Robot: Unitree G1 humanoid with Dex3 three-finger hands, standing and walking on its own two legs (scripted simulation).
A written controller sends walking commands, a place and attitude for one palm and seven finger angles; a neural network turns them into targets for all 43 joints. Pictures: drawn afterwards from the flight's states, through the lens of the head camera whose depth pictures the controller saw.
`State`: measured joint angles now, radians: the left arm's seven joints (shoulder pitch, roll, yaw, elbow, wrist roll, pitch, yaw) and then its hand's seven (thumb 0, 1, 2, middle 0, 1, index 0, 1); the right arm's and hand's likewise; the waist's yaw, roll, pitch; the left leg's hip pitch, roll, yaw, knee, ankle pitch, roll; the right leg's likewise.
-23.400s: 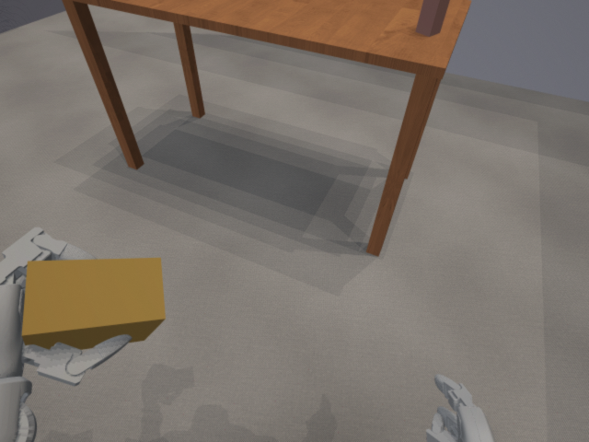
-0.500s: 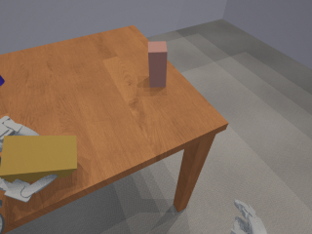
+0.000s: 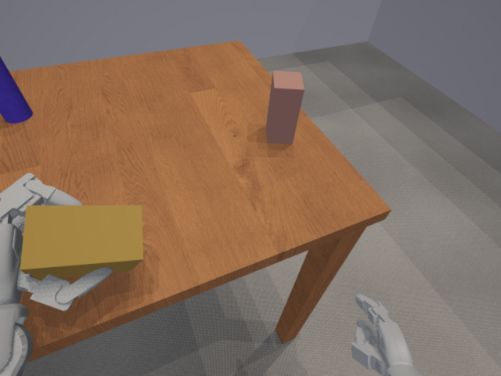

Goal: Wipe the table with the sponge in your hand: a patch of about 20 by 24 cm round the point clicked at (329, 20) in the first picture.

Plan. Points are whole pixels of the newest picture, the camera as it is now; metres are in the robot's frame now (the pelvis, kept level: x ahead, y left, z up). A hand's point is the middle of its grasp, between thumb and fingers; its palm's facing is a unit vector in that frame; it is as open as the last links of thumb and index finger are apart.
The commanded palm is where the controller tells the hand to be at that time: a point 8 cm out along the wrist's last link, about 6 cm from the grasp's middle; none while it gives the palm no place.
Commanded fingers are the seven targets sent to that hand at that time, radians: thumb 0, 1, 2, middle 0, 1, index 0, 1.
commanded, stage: look again from close up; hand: left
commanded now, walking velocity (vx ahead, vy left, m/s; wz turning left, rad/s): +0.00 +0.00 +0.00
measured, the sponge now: (102, 243) +0.24 +0.21 +0.14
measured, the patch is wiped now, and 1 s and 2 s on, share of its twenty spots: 0.00 0.00 0.00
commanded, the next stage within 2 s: come to a stop and stand still in 0.08 s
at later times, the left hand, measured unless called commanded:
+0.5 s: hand (31, 229) +0.22 +0.27 +0.18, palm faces +0.39 -0.82 -0.43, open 10.3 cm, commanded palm +0.15 +0.30 +0.17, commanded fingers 0.00 0.10 1.30 -1.20 -1.60 -1.20 -1.60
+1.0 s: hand (65, 241) +0.22 +0.24 +0.16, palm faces +0.42 -0.85 -0.33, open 10.3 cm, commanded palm +0.16 +0.27 +0.17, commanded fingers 0.00 0.10 1.30 -1.20 -1.60 -1.20 -1.60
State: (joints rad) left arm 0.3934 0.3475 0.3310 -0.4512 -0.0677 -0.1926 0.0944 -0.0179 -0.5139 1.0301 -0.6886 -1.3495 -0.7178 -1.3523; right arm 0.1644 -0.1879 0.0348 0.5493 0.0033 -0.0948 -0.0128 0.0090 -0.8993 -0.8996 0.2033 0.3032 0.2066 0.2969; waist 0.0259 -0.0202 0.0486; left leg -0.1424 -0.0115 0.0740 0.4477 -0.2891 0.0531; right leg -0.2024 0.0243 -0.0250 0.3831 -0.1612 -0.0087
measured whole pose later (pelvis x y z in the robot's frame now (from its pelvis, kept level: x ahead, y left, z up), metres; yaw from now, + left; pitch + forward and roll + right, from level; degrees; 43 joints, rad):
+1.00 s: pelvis +0.00 -0.01 +0.00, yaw +0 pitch -1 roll -1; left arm 0.36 0.32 0.36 -0.41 -0.04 -0.23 0.10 -0.02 -0.52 1.03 -0.69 -1.34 -0.72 -1.34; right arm 0.20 -0.23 0.00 0.58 0.01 -0.14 -0.03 0.01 -0.90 -0.90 0.20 0.30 0.21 0.30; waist 0.03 -0.01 0.05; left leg -0.16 0.00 0.07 0.49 -0.31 0.04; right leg -0.23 0.03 -0.03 0.44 -0.19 -0.02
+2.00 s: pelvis -0.02 +0.01 -0.01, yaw +0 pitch -2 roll -1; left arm 0.42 0.33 0.35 -0.42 -0.05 -0.25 0.09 -0.02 -0.52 1.03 -0.69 -1.33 -0.71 -1.35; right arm 0.22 -0.20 0.02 0.56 0.02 -0.14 0.02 0.01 -0.90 -0.90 0.20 0.30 0.21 0.30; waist 0.01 0.02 0.05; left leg -0.18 -0.04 0.09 0.51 -0.30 0.07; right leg -0.27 -0.01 -0.01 0.49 -0.19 0.01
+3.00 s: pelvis -0.01 +0.01 +0.00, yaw +1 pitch -2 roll -1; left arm 0.41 0.36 0.36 -0.49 -0.05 -0.21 0.11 -0.01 -0.52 1.03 -0.70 -1.32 -0.72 -1.34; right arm 0.21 -0.18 0.02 0.57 0.01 -0.11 -0.02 0.01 -0.90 -0.90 0.20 0.30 0.21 0.30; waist 0.02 -0.03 0.08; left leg -0.15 -0.03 0.07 0.48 -0.29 0.07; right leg -0.21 0.00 -0.03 0.43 -0.17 0.01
